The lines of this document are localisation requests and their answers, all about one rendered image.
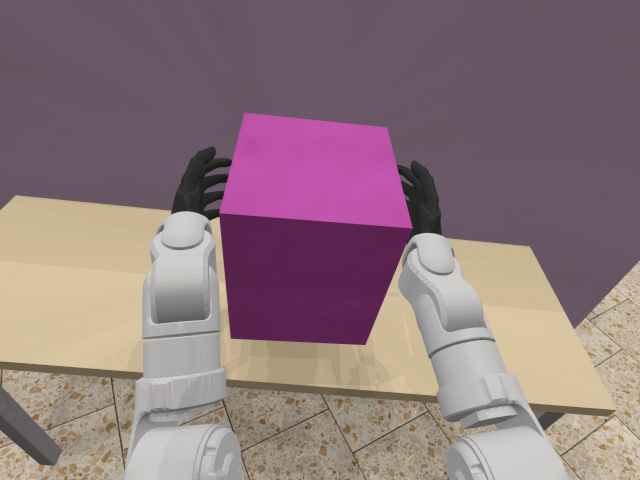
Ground left robot hand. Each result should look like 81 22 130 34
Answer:
171 146 232 221

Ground carton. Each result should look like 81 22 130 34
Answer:
219 113 413 345

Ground robot right forearm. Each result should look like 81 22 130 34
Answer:
398 233 569 480

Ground left robot upper arm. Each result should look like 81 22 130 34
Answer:
125 423 242 480

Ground table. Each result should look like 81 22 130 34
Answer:
0 195 617 466

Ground right robot hand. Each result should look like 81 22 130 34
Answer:
397 160 442 244

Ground right robot upper arm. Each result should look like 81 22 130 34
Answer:
447 426 567 480

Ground robot left forearm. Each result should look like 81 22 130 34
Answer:
123 211 227 480

